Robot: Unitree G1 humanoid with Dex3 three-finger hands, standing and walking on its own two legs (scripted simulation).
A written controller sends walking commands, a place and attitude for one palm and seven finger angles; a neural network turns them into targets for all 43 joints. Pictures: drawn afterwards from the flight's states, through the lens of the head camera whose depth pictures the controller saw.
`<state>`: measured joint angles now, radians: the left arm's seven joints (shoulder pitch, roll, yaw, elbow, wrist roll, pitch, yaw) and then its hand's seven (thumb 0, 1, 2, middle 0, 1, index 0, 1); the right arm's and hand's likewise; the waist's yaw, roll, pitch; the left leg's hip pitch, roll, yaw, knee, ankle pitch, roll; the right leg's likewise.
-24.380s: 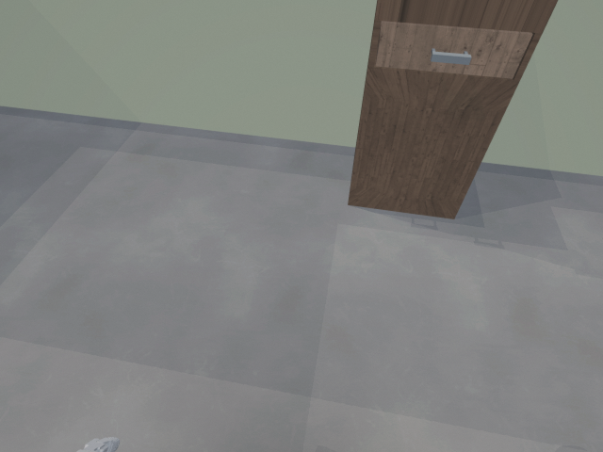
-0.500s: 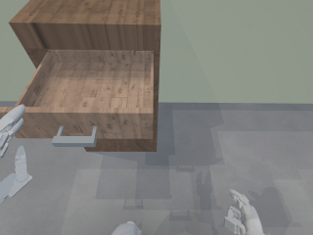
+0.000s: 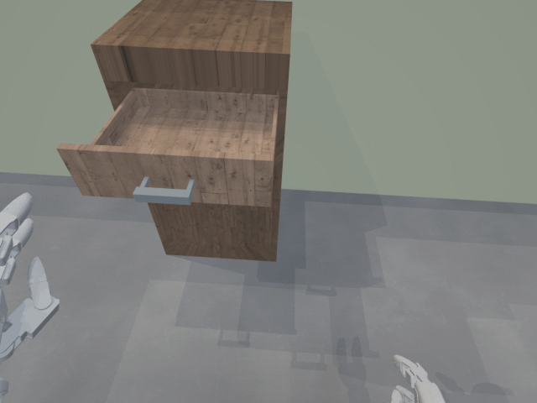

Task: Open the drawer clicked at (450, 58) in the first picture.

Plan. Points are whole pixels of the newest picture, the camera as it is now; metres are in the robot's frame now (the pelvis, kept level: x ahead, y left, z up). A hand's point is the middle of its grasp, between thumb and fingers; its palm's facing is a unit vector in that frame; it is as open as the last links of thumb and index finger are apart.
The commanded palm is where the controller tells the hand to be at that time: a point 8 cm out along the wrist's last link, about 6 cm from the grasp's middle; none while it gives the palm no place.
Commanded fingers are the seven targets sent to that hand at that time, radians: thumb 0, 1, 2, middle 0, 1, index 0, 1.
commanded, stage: stop stepping back and stand still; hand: left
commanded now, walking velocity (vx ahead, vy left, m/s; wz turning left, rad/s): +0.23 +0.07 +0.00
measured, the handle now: (166, 189) +0.53 +0.26 -0.02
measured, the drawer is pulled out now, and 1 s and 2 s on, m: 0.30 0.30 0.30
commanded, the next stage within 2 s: let the arm hang, fingers relaxed in 0.44 s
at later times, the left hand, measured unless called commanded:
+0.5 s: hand (44, 342) +0.15 +0.23 +0.15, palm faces +0.39 -0.83 -0.41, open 7.4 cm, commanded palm +0.09 +0.28 +0.18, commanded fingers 0.00 0.90 0.90 -0.20 -0.30 -0.20 -0.30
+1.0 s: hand out of the picture -0.03 +0.17 -0.17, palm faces +0.14 -0.97 -0.21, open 7.1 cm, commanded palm none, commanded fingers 0.00 0.90 0.90 -0.20 -0.30 -0.20 -0.30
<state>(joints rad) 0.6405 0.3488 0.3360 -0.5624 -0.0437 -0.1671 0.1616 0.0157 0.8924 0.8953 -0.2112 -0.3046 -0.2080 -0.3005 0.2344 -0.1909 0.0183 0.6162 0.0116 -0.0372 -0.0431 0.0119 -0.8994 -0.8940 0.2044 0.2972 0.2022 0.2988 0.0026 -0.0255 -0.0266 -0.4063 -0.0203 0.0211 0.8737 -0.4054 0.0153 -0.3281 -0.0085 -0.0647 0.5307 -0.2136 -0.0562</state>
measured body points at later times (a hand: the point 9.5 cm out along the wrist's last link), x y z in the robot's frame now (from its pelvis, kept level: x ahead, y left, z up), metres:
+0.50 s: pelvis -0.03 +0.00 +0.00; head -0.03 +0.00 +0.45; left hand +0.12 +0.27 +0.18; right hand +0.11 -0.24 -0.09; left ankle -0.01 +0.11 -0.72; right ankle -0.01 -0.09 -0.74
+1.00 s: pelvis -0.02 -0.02 +0.00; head +0.02 +0.00 +0.45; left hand -0.04 +0.22 -0.16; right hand +0.01 -0.25 -0.15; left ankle +0.00 +0.11 -0.74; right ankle -0.01 -0.12 -0.74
